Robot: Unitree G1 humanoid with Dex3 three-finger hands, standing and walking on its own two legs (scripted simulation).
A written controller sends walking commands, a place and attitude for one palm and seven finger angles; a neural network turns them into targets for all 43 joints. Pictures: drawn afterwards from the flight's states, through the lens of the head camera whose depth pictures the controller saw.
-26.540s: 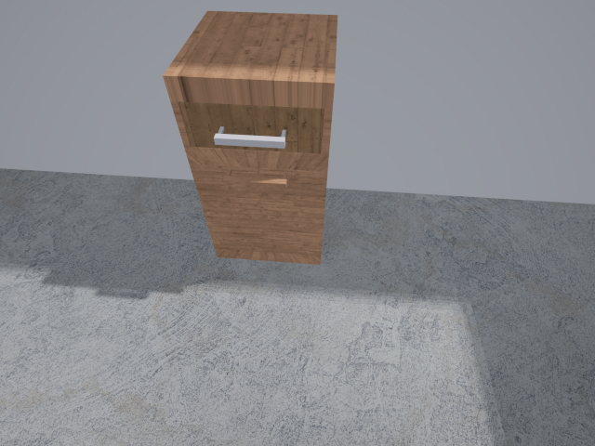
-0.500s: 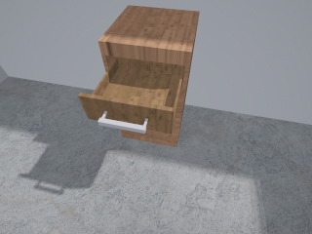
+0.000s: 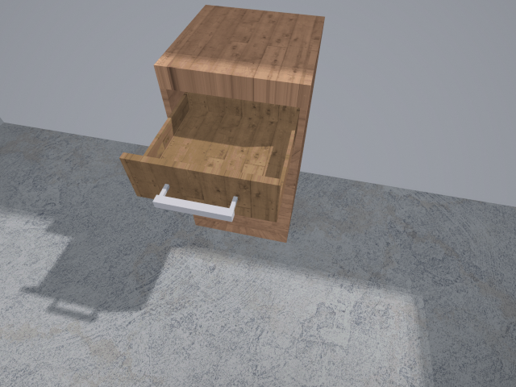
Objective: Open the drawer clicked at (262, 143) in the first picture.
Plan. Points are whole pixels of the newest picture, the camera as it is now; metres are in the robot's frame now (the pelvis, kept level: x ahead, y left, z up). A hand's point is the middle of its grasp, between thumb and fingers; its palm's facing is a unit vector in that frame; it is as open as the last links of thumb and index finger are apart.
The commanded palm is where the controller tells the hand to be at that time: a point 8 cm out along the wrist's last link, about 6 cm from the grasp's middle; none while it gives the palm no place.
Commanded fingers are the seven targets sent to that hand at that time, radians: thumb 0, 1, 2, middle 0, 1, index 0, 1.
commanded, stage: look to check the result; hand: left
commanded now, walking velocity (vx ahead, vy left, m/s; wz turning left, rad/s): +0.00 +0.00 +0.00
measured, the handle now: (196, 201) +0.53 +0.18 -0.12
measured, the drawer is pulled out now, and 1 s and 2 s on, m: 0.29 0.29 0.29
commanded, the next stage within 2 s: stand and wait in 0.48 s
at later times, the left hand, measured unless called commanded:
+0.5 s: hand out of the picture +0.00 +0.14 -0.18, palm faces +0.05 -0.99 -0.16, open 7.4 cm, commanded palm none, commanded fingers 0.00 0.90 0.90 -0.20 -0.30 -0.20 -0.30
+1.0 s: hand out of the picture +0.00 +0.14 -0.18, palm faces +0.05 -0.98 -0.17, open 7.4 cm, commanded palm none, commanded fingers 0.00 0.90 0.90 -0.20 -0.30 -0.20 -0.30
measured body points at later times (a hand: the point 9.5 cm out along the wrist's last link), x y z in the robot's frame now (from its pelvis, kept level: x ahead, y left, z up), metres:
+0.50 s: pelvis +0.02 -0.01 +0.00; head +0.04 -0.01 +0.45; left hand +0.00 +0.20 -0.16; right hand -0.01 -0.21 -0.16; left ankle +0.00 +0.10 -0.74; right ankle +0.00 -0.11 -0.74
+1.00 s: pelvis +0.03 -0.01 +0.00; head +0.05 -0.02 +0.45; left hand +0.00 +0.19 -0.16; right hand +0.00 -0.21 -0.16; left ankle +0.00 +0.10 -0.74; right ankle +0.00 -0.11 -0.74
